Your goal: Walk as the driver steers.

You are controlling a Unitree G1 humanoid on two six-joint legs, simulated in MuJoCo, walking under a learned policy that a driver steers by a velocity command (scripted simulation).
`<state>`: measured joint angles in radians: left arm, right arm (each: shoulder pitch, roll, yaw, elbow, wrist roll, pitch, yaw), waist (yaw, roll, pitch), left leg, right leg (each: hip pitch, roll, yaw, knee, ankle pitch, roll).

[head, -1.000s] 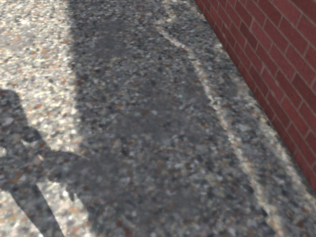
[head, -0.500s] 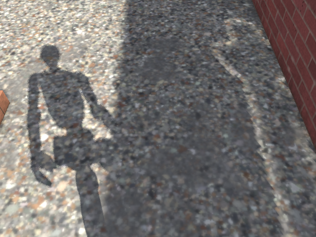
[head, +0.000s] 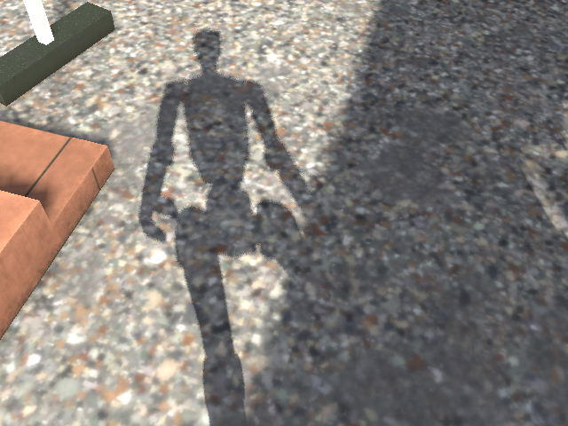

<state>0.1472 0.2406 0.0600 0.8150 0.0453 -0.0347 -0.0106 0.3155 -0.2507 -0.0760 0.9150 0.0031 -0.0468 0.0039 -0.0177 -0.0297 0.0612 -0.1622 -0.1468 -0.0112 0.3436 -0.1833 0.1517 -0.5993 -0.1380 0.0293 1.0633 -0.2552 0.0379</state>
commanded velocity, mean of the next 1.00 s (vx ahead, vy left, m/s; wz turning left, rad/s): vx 0.38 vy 0.00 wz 0.21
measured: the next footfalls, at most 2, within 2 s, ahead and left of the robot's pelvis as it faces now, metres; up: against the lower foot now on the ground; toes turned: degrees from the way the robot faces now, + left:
right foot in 0.32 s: +0.38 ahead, -0.11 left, +0.00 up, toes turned +13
left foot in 0.78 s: +0.53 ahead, +0.15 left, +0.00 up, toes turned +15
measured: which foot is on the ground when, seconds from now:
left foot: down 0.00-0.32, up 0.34-0.76, down 0.78-1.00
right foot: up 0.00-0.30, down 0.32-0.80, up 0.82-1.00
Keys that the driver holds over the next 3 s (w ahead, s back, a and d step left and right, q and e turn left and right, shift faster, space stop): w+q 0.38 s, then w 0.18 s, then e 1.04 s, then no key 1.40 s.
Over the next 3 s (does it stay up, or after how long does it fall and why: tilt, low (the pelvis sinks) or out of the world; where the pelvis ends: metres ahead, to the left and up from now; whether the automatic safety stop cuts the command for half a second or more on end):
stays up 0.42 0.02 0.00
